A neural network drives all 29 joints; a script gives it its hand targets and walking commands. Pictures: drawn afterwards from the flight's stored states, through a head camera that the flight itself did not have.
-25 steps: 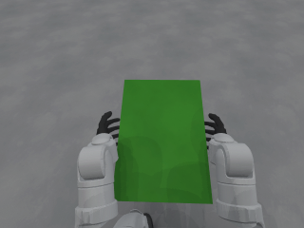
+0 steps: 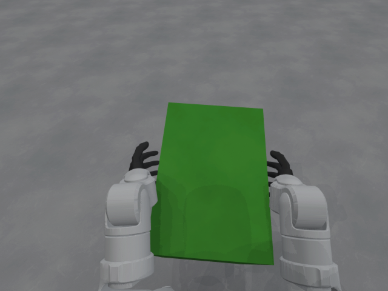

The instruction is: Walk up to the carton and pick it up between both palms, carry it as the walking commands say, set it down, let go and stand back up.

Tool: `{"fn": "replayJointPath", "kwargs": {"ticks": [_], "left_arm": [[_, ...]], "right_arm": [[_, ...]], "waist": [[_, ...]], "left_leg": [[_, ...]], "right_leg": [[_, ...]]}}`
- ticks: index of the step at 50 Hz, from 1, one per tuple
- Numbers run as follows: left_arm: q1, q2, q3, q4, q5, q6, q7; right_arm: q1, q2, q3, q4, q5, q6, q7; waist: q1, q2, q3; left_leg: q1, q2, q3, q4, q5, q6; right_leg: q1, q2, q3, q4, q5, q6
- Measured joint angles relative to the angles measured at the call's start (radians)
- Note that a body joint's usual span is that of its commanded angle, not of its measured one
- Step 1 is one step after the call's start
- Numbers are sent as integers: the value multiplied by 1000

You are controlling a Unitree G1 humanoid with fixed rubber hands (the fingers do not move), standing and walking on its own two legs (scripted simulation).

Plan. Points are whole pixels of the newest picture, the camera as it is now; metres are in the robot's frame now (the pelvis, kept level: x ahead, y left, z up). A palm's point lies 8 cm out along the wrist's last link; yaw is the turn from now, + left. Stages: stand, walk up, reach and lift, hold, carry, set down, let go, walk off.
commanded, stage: carry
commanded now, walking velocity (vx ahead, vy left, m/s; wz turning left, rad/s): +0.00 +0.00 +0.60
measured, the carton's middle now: (208, 188) +0.33 +0.00 +0.01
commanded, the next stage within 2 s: none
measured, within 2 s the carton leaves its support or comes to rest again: neither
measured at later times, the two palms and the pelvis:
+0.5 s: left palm (72, 223) +0.22 +0.24 +0.08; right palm (222, 199) +0.28 -0.03 +0.06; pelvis -0.04 +0.03 +0.01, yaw +15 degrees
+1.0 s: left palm out of the picture +0.06 +0.34 +0.08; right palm (147, 230) +0.22 +0.11 +0.06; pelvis -0.11 +0.05 +0.01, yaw +33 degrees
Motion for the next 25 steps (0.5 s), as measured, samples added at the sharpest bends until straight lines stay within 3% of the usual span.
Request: {"fn": "replayJointPath", "kwargs": {"ticks": [2, 4, 7, 9, 11, 14, 20, 23, 24, 25], "left_arm": [[-10, -3, 6, 33, 30, 2, -18], [-3, 5, 30, 64, 58, 1, -47], [15, 32, 43, 84, 58, -5, -81], [4, 27, 38, 81, 39, -1, -58], [-5, 4, 45, 59, 27, -2, -30], [-11, -5, 47, 6, 9, -22, -25], [-11, -4, 33, -60, -18, -70, -17], [4, 1, 7, -32, -21, -76, -9], [12, 3, -4, -20, -21, -69, -6], [22, 7, -16, -15, -17, -58, -5]], "right_arm": [[-15, -7, -7, 40, 3, 1, 5], [-33, 3, 0, 106, 6, -7, -7], [-43, 22, 14, 139, 22, -3, -63], [-27, 21, 6, 115, 32, -3, -66], [-16, 16, -2, 77, 38, -5, -59], [-29, 20, -8, 14, 31, -11, -54], [-38, 24, -1, -51, -24, -52, 2], [-17, 16, -3, -40, -44, -53, 25], [0, 11, 0, -33, -43, -50, 29], [21, 5, 9, -28, -36, -48, 30]], "waist": [[-18, -22, -15], [-26, -70, -5], [-46, -14, 46], [-40, 22, 86], [-16, 44, 116], [10, 67, 150], [33, 76, 127], [38, 113, 100], [37, 120, 91], [32, 107, 81]], "left_leg": [[64, 2, 20, -114, 68, 5], [81, -43, 57, -130, 99, 36], [59, -37, 27, -120, 93, 69], [46, -43, -11, -159, 132, 68], [34, -53, -34, -205, 175, 75], [19, -70, -60, -249, 222, 83], [-17, -116, -112, -299, 287, 80], [-21, -121, -149, -298, 300, 69], [-23, -122, -152, -271, 271, 55], [-36, -124, -129, -193, 160, 35]], "right_leg": [[-12, -40, -7, 63, -40, 22], [-63, -101, 41, 180, -29, 40], [-186, -17, 155, 411, -196, 62], [-244, 28, 181, 442, -209, 58], [-291, 53, 195, 422, -150, 52], [-310, 78, 207, 330, -93, 53], [-216, 132, 222, 60, -38, 52], [-145, 148, 188, -93, 151, 1], [-132, 146, 177, -101, 169, -16], [-127, 131, 170, -91, 162, -27]]}}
